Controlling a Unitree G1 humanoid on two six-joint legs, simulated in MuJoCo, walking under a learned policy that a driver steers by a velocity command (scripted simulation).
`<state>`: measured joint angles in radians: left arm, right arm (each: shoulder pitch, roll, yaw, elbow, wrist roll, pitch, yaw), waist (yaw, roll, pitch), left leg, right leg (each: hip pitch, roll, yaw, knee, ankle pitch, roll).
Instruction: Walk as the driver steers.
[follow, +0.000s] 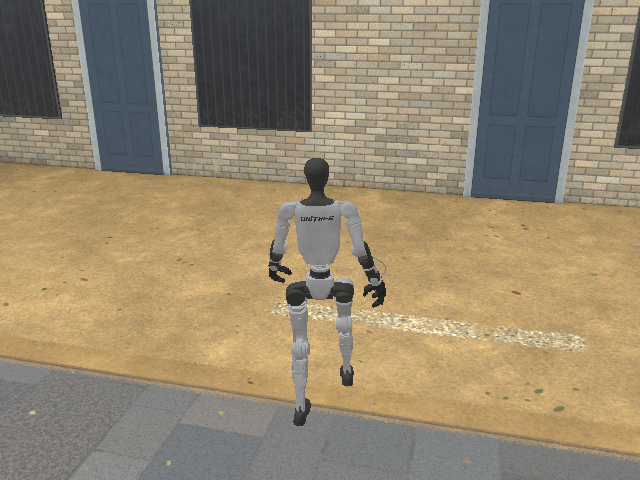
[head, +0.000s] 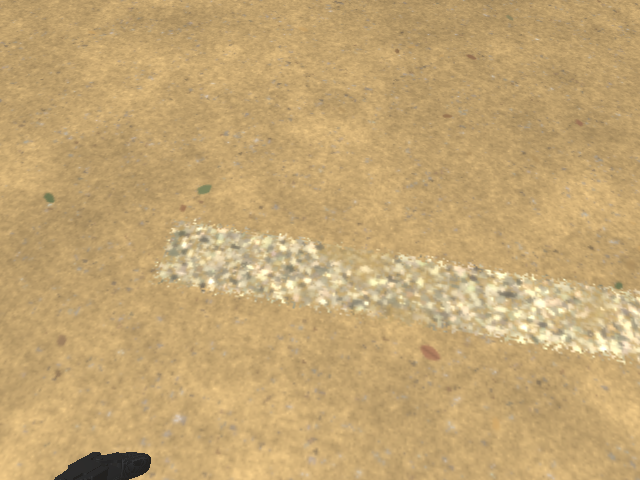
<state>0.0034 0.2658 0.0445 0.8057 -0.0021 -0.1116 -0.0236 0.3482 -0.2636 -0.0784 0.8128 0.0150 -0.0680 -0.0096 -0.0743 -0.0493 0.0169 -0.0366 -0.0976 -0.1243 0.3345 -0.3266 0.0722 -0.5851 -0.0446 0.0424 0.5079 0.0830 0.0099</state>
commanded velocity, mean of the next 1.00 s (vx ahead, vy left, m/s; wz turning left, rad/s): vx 0.30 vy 0.00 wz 0.06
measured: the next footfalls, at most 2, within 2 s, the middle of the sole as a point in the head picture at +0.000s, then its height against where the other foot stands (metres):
right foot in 0.08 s outside the picture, level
left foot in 0.56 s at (251, 464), level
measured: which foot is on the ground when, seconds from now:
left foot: down 0.00-0.10, up 0.12-0.54, down 0.56-1.00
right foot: up 0.00-0.06, down 0.08-0.58, up 0.60-0.86, down 0.88-1.00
